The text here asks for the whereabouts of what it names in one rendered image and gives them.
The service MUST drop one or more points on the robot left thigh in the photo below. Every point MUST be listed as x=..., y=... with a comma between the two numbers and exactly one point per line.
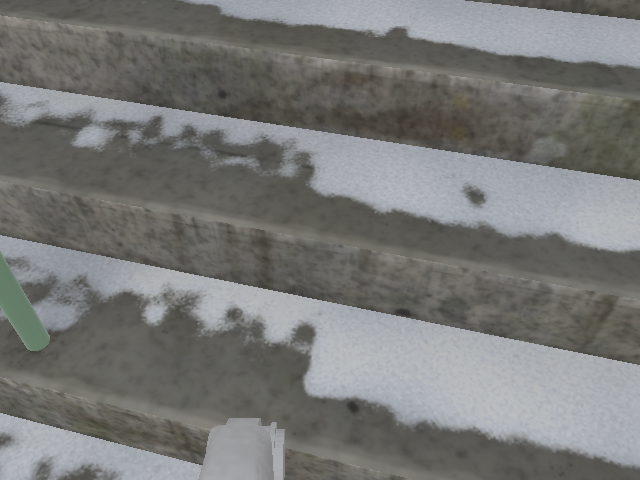
x=243, y=449

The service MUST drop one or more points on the left robot shin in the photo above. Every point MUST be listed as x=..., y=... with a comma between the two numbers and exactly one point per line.
x=211, y=433

